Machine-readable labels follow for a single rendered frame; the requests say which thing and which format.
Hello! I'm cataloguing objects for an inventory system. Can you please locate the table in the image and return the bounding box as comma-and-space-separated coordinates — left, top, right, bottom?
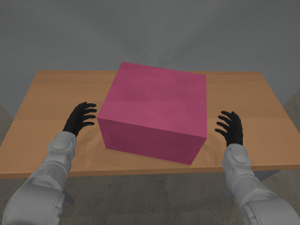
0, 69, 300, 206

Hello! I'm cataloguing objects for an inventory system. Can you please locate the robot left upper arm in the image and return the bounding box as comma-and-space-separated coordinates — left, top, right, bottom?
4, 183, 66, 225

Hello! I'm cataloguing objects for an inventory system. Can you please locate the carton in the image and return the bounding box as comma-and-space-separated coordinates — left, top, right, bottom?
97, 62, 207, 165

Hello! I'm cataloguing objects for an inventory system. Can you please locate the left robot forearm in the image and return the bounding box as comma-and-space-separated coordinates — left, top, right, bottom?
2, 131, 77, 225

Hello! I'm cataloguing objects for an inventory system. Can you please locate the robot right upper arm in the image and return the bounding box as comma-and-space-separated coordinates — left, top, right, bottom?
241, 198, 300, 225

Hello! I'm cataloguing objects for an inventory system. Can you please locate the right robot hand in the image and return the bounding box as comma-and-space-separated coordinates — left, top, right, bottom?
215, 111, 244, 147

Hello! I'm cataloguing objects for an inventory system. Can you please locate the right robot forearm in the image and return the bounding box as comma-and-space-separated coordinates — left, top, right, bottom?
221, 143, 300, 222

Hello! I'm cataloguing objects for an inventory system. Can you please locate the left robot hand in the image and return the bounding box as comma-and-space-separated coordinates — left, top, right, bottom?
63, 101, 97, 137

